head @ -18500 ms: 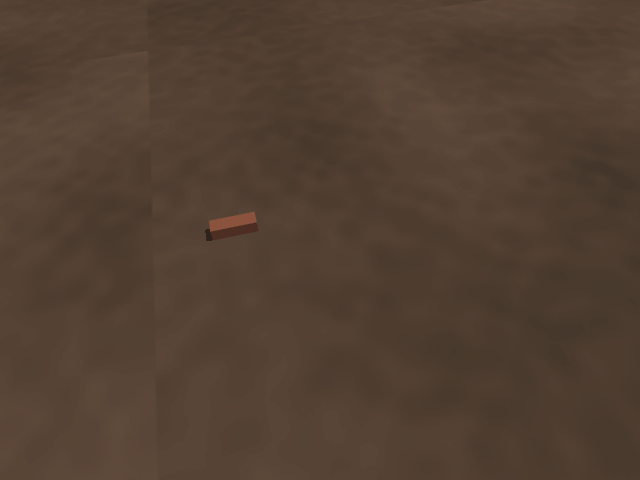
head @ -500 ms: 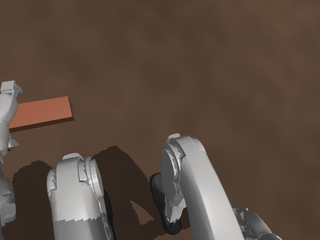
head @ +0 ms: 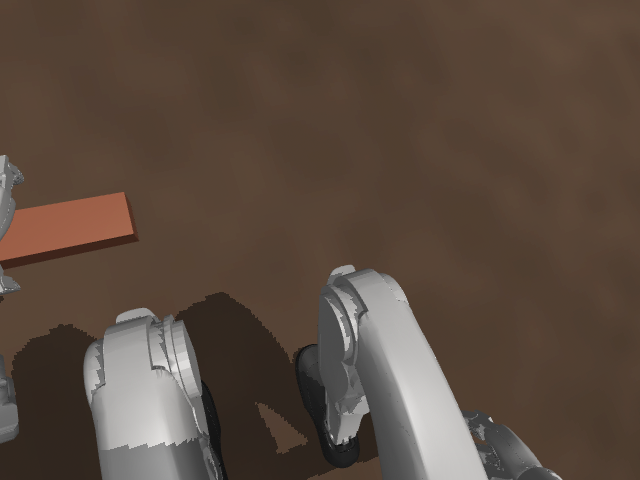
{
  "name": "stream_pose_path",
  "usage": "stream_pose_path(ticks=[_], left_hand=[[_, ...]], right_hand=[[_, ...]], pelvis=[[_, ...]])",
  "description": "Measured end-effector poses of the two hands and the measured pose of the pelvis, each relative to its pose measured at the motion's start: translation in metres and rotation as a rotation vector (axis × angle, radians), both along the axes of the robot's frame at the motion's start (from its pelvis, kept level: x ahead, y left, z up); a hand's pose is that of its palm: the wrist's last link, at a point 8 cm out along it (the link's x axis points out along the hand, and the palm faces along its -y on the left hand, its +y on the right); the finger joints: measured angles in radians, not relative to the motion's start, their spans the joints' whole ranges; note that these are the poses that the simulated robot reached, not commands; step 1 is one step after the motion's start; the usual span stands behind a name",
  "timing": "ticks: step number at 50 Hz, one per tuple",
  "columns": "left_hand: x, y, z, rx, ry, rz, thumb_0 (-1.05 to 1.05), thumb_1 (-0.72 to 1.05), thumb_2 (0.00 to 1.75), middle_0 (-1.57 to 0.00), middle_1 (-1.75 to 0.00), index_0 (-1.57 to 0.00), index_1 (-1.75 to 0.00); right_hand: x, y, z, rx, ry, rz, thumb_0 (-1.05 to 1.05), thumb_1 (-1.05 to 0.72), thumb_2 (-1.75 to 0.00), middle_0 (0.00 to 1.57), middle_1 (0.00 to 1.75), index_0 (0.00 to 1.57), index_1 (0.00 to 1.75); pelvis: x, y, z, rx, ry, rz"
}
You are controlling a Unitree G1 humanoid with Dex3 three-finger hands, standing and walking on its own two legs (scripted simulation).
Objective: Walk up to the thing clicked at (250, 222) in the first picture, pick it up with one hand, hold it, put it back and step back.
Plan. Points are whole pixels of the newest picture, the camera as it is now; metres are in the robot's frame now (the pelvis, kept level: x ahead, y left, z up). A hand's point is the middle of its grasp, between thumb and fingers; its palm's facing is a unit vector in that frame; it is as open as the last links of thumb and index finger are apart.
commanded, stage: rise first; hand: left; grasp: from above
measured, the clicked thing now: (61, 230) +0.46 +0.30 -0.30
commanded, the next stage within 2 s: approach in 0.56 s
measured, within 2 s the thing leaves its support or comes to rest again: neither
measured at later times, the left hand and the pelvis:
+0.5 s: hand out of the picture +0.42 +0.34 -0.18, palm faces -0.45 -0.10 -0.89, open 14.2 cm; pelvis +0.00 +0.00 +0.00, yaw +0 degrees
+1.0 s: hand (55, 221) +0.45 +0.27 -0.19, palm faces -0.44 -0.07 -0.90, open 14.2 cm; pelvis +0.00 +0.00 +0.00, yaw +0 degrees
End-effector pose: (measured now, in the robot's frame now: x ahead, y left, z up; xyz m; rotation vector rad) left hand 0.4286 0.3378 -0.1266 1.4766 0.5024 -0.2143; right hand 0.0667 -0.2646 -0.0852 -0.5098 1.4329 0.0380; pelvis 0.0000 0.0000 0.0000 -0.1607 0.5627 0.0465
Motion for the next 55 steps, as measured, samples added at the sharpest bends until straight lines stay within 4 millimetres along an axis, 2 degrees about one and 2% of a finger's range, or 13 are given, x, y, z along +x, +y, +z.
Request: stream_pose_path(ticks=[19,28,39,45,51,55], left_hand=[[-0.003,0.0,0.007,0.006,-0.006,-0.014,0.0,-0.56,1.03,-0.08,-1.01,-0.08,-1.02],[-0.002,0.0,0.0,-0.003,0.009,-0.019,0.0,-0.55,1.02,-0.08,-1.02,-0.08,-1.02],[-0.003,-0.001,0.004,0.015,0.004,-0.029,0.0,-0.56,1.03,-0.08,-1.01,-0.07,-1.02],[0.007,-0.028,0.002,-0.001,0.014,-0.09,0.0,-0.56,1.03,-0.08,-1.03,-0.08,-1.04],[0.028,-0.067,-0.004,-0.038,-0.025,-0.134,0.0,-0.56,1.03,-0.08,-1.04,-0.08,-1.04],[0.042,-0.08,-0.003,-0.024,-0.075,-0.125,0.0,-0.56,1.03,-0.08,-1.04,-0.08,-1.04]], right_hand=[[0.003,0.0,0.001,0.003,-0.024,0.015,0.0,-0.91,-0.9,0.2,0.3,0.2,0.29],[0.003,0.002,0.002,-0.005,-0.028,0.014,0.0,-0.91,-0.9,0.2,0.3,0.2,0.29],[0.005,0.004,0.003,0.005,-0.036,0.02,0.0,-0.91,-0.9,0.2,0.3,0.2,0.29],[0.002,0.005,0.004,0.009,-0.032,0.023,0.0,-0.91,-0.9,0.2,0.3,0.2,0.29],[-0.008,0.002,0.008,-0.001,-0.04,0.009,0.0,-0.91,-0.9,0.2,0.3,0.2,0.29],[-0.021,0.0,0.007,0.006,-0.027,-0.012,0.0,-0.91,-0.9,0.2,0.3,0.2,0.29]], pelvis=[[-0.003,0.0,0.0,0.001,-0.004,0.001],[-0.002,0.001,-0.001,-0.006,-0.007,0.002],[-0.002,0.002,0.0,-0.002,-0.004,0.007],[-0.003,0.001,0.001,0.003,0.001,0.008],[-0.003,-0.001,0.0,0.002,0.003,0.0],[-0.003,-0.003,-0.003,0.006,0.002,-0.006]])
